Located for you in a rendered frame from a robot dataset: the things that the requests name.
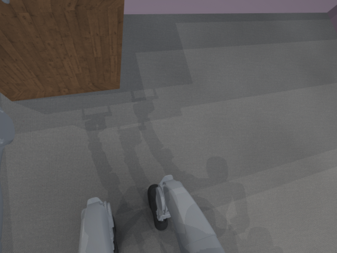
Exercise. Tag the left robot thigh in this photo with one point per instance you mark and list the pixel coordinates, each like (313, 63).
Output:
(97, 222)

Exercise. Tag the robot thigh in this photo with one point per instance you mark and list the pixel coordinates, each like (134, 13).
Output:
(97, 222)
(193, 231)

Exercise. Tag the right robot thigh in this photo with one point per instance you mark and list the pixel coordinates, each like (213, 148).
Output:
(193, 231)

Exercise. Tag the robot left upper arm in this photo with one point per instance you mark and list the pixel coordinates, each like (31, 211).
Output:
(7, 133)

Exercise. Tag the cabinet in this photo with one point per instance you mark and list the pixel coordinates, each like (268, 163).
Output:
(59, 47)

